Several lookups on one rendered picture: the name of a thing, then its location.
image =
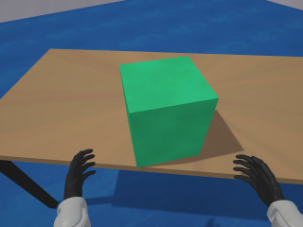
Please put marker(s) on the robot left forearm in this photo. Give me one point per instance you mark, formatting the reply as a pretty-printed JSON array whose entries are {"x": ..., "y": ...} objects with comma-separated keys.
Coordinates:
[{"x": 72, "y": 212}]

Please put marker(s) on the right robot hand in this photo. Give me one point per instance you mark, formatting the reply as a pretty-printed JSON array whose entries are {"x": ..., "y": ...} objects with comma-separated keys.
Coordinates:
[{"x": 261, "y": 178}]

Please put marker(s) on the left robot hand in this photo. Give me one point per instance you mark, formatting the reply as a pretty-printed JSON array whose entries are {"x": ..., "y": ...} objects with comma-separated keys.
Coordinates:
[{"x": 75, "y": 177}]

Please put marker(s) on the table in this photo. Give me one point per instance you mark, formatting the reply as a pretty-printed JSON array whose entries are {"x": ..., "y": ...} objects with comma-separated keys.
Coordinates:
[{"x": 72, "y": 100}]

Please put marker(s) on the robot right forearm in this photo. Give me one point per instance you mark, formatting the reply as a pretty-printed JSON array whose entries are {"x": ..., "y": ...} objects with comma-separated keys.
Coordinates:
[{"x": 284, "y": 213}]

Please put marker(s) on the carton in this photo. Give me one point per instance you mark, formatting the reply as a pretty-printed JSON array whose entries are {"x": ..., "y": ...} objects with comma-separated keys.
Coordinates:
[{"x": 169, "y": 106}]

